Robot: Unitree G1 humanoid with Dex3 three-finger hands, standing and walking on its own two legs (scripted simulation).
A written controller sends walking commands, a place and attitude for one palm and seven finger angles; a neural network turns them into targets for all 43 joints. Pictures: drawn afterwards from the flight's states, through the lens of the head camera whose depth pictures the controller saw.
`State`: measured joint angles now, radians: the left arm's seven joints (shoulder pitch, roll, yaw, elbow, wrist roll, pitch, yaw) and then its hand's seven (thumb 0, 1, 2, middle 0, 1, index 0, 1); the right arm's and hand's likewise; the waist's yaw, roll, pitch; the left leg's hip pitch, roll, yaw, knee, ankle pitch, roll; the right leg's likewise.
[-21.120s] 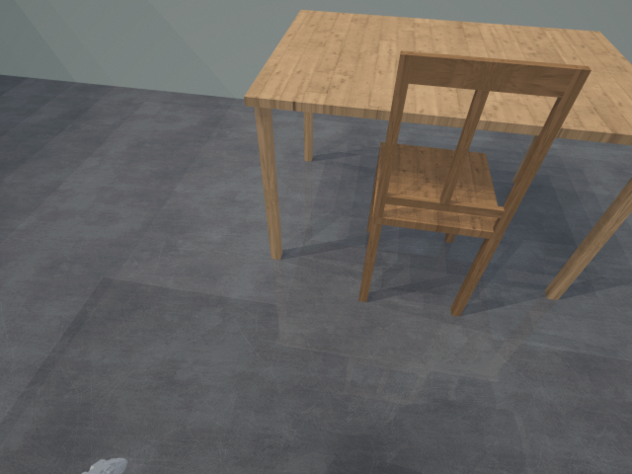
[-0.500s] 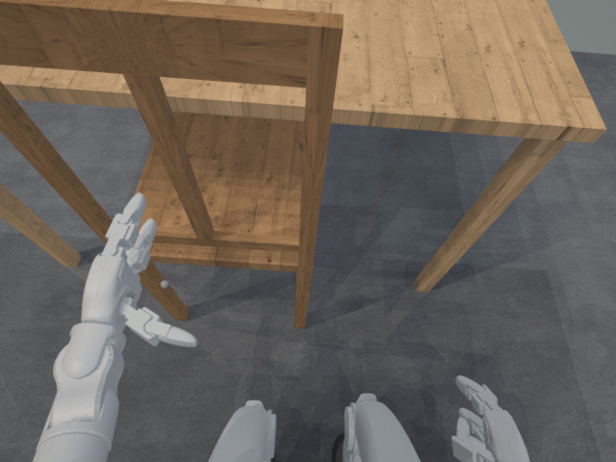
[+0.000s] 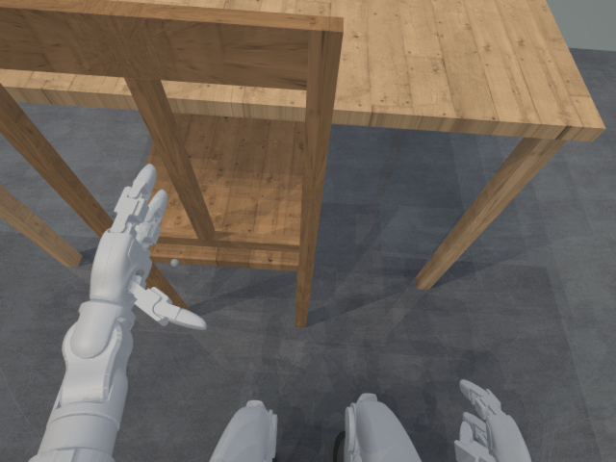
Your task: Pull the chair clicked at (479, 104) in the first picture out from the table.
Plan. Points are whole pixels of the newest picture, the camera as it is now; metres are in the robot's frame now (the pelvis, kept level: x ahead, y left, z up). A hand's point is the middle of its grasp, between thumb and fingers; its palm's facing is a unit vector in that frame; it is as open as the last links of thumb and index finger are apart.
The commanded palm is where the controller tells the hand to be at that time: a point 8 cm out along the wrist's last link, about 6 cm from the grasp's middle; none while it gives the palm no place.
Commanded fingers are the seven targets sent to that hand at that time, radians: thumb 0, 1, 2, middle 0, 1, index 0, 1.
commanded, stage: push the fingers through the gap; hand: left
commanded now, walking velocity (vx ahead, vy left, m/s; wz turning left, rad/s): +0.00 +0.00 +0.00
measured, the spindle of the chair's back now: (183, 176) +0.47 +0.19 +0.04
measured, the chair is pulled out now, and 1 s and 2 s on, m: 0.00 0.00 0.00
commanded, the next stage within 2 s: hook a spindle and tug to test in 1.26 s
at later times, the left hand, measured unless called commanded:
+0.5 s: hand (186, 237) +0.39 +0.18 +0.01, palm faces -0.05 -1.00 -0.05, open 17.0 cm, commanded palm +0.38 +0.22 +0.02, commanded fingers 0.00 -0.50 0.30 -0.06 -0.08 -0.06 -0.08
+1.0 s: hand (192, 208) +0.43 +0.17 +0.02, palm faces -0.04 -1.00 -0.04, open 17.0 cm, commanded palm +0.41 +0.22 +0.02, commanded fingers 0.00 -0.50 0.30 -0.06 -0.08 -0.06 -0.08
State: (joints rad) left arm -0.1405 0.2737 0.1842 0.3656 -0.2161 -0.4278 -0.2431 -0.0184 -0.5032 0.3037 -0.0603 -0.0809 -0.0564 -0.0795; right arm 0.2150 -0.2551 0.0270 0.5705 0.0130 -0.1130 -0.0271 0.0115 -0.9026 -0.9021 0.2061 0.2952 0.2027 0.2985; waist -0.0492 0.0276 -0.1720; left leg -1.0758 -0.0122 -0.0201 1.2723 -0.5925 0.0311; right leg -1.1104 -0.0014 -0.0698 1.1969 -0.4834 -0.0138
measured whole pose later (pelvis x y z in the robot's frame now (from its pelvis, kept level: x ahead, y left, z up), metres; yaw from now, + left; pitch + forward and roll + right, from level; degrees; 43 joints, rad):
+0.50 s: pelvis +0.00 +0.00 -0.01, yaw +0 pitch +24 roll -2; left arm -0.37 0.30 0.23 0.63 -0.17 -0.42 -0.22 -0.02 -0.50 0.30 -0.06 -0.08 -0.06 -0.08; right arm 0.24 -0.26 0.03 0.59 0.01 -0.07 -0.01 0.01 -0.90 -0.90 0.21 0.30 0.20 0.30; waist -0.08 0.03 -0.16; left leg -1.12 -0.01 -0.01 1.29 -0.59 0.04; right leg -1.16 0.00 -0.06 1.22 -0.48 -0.01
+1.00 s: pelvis +0.00 +0.00 -0.01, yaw -1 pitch +26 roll -2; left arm -0.55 0.34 0.29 0.83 -0.15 -0.46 -0.23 -0.02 -0.50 0.30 -0.06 -0.08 -0.06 -0.08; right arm 0.27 -0.26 0.03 0.63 0.00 -0.03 0.00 0.01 -0.90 -0.90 0.21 0.30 0.20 0.30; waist -0.10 0.03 -0.16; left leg -1.15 -0.01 -0.01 1.29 -0.59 0.03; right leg -1.19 0.01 -0.06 1.21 -0.47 -0.01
